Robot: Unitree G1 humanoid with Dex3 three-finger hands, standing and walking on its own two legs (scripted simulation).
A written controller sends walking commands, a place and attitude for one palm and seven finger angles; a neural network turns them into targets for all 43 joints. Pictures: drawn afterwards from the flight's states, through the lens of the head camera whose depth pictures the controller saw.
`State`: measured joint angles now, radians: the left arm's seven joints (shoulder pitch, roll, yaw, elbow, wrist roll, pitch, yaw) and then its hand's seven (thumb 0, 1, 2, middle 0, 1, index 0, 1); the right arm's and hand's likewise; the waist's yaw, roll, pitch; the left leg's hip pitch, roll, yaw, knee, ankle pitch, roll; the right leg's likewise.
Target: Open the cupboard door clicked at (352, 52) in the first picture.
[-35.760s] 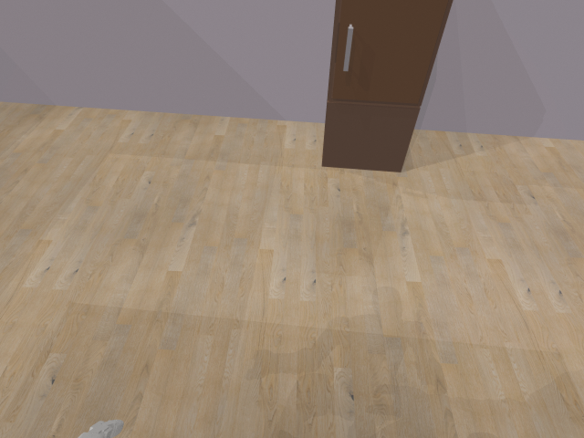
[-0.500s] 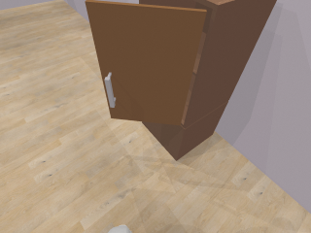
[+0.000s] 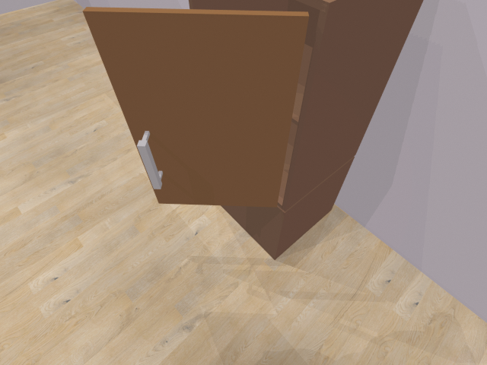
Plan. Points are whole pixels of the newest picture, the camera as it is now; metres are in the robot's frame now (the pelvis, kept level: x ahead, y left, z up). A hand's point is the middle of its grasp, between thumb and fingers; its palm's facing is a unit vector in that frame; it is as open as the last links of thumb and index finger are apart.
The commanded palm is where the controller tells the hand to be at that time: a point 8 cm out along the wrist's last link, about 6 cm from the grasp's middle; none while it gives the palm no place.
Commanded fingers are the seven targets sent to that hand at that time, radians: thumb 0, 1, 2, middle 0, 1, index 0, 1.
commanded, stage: come to a stop and stand still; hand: left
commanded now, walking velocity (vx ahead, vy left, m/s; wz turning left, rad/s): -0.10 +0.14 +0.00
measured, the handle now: (152, 161) +0.59 +0.28 -0.10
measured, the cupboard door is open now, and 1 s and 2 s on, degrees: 47 47 47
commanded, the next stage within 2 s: look again from close up in 0.76 s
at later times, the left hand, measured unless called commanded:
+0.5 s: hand out of the picture +0.00 +0.23 -0.17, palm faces +0.04 -0.97 -0.23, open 7.4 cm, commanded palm none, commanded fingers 0.00 0.90 0.90 -0.20 -0.30 -0.20 -0.30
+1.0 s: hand out of the picture -0.04 +0.20 -0.16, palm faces +0.02 -0.98 -0.18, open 7.4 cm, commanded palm none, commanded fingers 0.00 0.90 0.90 -0.20 -0.30 -0.20 -0.30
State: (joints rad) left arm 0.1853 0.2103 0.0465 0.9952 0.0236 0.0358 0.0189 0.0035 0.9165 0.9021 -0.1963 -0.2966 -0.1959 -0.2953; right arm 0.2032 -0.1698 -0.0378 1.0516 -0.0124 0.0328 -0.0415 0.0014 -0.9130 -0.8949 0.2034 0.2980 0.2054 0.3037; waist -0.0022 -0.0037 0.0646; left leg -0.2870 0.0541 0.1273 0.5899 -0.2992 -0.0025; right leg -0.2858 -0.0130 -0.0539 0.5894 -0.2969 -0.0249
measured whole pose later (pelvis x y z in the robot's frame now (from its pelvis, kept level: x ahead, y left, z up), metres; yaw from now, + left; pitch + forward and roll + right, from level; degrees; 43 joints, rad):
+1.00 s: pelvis -0.04 +0.03 +0.01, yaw +0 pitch -1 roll +1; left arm 0.31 0.15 -0.02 1.07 0.01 0.00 0.02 0.00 0.90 0.90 -0.20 -0.30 -0.20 -0.30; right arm 0.30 -0.17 0.01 1.05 -0.01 -0.01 -0.02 0.00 -0.90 -0.90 0.20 0.30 0.20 0.30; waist 0.01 0.00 0.02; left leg -0.19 -0.03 0.06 0.45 -0.25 0.03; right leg -0.27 -0.05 -0.04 0.48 -0.19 0.01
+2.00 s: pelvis +0.03 +0.03 +0.01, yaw +1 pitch +0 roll +0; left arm 0.29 0.16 0.04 1.05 0.02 0.00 0.01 0.01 0.92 0.90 -0.20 -0.30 -0.20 -0.30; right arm 0.43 -0.11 0.02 1.10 -0.03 -0.04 -0.03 0.00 -0.90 -0.90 0.20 0.30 0.20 0.30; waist -0.01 -0.01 0.04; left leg -0.12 -0.02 0.08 0.46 -0.35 0.05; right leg -0.32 -0.04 -0.11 0.66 -0.40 -0.05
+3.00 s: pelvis +0.06 +0.06 +0.00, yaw +2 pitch -1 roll -1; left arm 0.31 0.15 -0.02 1.05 0.02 0.00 0.03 0.01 0.91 0.90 -0.20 -0.30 -0.20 -0.30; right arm 0.30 -0.17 -0.02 1.04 -0.02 0.02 -0.01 0.00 -0.91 -0.90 0.20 0.30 0.20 0.30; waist -0.03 0.03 0.03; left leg -0.33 0.07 0.05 0.58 -0.23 -0.01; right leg -0.23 -0.01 -0.07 0.53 -0.29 0.00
